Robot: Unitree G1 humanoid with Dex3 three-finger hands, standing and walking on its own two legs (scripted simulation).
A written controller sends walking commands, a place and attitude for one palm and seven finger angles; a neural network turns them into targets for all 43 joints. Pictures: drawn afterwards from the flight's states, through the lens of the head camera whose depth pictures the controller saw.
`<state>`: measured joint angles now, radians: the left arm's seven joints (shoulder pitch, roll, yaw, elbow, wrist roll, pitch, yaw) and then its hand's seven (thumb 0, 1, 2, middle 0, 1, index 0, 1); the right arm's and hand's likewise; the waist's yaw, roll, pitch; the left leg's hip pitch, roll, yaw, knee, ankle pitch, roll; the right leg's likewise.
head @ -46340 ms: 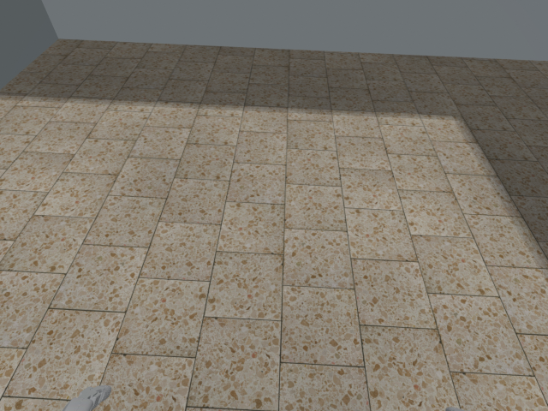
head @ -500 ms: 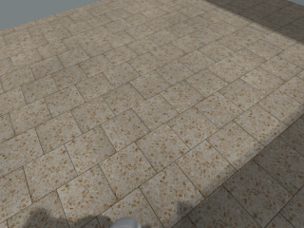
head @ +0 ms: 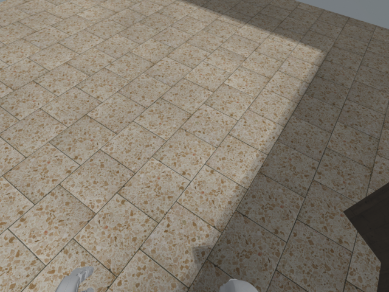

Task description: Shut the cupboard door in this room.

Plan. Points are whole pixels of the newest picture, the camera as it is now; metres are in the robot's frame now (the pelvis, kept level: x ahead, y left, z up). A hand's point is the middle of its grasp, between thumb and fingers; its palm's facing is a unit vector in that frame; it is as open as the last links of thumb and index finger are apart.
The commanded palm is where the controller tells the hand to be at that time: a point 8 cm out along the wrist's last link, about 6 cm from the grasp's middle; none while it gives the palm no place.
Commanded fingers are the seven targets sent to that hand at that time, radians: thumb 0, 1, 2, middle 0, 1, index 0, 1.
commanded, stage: turn to face it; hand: left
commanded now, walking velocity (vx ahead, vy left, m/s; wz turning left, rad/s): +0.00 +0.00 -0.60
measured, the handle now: out of the picture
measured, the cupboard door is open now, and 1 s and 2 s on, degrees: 54 54 54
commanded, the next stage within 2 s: take the last steps up to it in 1.82 s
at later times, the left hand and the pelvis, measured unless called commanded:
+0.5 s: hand out of the picture +0.12 +0.15 -0.18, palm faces -0.23 -0.95 -0.20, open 7.4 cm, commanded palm none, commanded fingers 0.00 0.90 0.90 -0.20 -0.30 -0.20 -0.30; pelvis +0.01 -0.02 -0.01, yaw -16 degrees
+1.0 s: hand (168, 242) +0.25 +0.08 -0.16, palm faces -0.56 -0.78 -0.28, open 7.4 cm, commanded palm none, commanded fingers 0.00 0.90 0.90 -0.20 -0.30 -0.20 -0.30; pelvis +0.02 -0.02 -0.02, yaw -36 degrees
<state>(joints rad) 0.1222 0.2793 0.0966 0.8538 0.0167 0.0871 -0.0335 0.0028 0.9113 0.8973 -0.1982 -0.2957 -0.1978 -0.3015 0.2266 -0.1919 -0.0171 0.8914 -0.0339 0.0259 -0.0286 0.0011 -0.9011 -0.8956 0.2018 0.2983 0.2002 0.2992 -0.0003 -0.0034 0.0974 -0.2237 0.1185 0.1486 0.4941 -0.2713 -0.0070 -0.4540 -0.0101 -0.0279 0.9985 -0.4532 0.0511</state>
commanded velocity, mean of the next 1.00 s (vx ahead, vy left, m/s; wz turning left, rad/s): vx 0.00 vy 0.00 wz -0.60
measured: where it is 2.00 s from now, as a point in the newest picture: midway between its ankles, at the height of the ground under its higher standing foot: outside the picture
